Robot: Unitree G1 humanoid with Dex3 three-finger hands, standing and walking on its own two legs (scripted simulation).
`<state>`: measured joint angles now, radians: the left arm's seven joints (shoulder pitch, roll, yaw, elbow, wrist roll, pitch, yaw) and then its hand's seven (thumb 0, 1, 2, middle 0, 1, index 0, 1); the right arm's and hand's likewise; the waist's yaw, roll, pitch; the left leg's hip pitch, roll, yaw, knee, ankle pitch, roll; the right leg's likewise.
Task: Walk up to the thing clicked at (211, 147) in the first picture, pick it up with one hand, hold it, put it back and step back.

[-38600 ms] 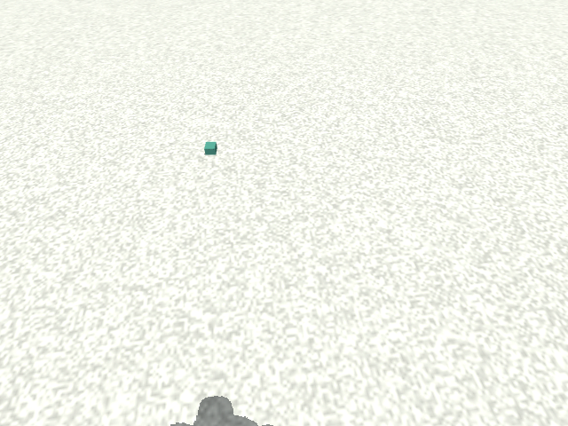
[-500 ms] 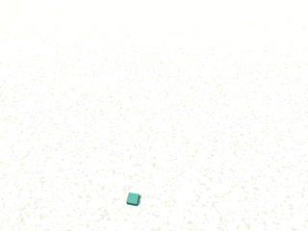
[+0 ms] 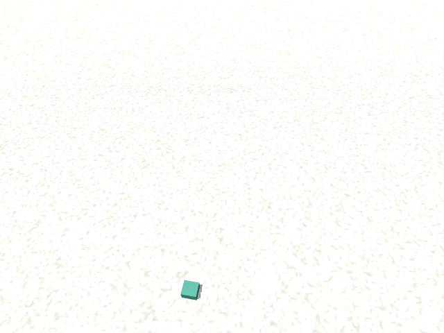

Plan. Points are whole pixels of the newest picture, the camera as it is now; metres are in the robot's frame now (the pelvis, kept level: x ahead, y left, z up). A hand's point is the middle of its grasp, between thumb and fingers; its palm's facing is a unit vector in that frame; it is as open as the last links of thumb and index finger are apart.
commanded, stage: stand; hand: left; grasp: from above
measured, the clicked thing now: (190, 290) +0.45 +0.18 -0.76
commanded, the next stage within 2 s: step back in 0.74 s
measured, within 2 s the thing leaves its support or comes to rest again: neither
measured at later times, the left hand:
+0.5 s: hand out of the picture +0.07 +0.25 -0.16, palm faces +0.01 -0.94 -0.34, open 7.3 cm
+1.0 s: hand out of the picture +0.06 +0.27 -0.17, palm faces -0.01 -0.91 -0.41, open 7.3 cm
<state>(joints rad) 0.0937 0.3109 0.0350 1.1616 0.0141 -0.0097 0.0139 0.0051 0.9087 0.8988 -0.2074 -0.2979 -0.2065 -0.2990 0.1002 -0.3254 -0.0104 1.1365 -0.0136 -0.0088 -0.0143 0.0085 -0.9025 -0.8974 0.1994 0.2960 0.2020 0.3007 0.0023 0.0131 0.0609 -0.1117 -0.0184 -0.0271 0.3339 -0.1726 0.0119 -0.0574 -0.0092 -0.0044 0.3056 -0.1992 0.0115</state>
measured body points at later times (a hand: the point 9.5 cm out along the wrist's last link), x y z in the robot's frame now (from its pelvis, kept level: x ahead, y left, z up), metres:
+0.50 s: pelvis +0.00 +0.00 +0.00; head +0.00 +0.00 +0.45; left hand +0.07 +0.30 -0.13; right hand +0.06 -0.30 -0.14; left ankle +0.01 +0.11 -0.75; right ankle -0.02 -0.13 -0.75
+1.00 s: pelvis -0.05 -0.01 -0.02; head +0.01 -0.01 +0.42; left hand +0.06 +0.31 -0.14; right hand +0.06 -0.33 -0.15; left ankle +0.00 +0.11 -0.75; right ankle -0.02 -0.13 -0.75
